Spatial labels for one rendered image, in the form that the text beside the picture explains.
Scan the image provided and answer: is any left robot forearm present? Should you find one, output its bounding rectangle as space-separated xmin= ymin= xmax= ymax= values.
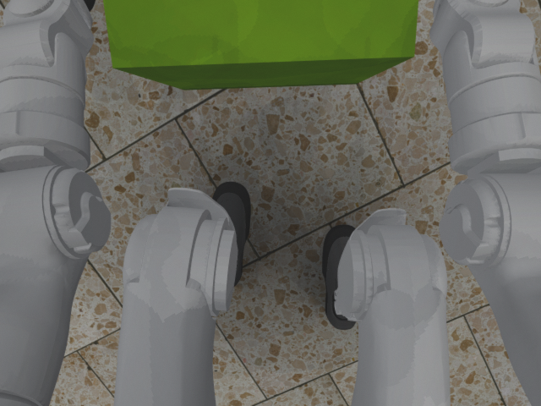
xmin=0 ymin=0 xmax=94 ymax=173

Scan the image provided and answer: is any robot right thigh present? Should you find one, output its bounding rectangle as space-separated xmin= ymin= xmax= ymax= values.
xmin=341 ymin=225 xmax=451 ymax=406

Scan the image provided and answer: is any right robot forearm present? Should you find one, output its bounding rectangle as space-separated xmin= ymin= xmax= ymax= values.
xmin=429 ymin=0 xmax=541 ymax=177

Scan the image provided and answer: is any right robot upper arm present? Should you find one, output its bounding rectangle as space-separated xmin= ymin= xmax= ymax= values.
xmin=439 ymin=173 xmax=541 ymax=406

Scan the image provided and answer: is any left robot upper arm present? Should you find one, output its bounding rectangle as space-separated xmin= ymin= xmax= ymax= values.
xmin=0 ymin=165 xmax=111 ymax=406

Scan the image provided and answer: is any carton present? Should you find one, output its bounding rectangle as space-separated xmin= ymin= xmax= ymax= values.
xmin=103 ymin=0 xmax=418 ymax=90

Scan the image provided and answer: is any robot left shin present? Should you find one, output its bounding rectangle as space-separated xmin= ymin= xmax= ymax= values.
xmin=123 ymin=188 xmax=237 ymax=288

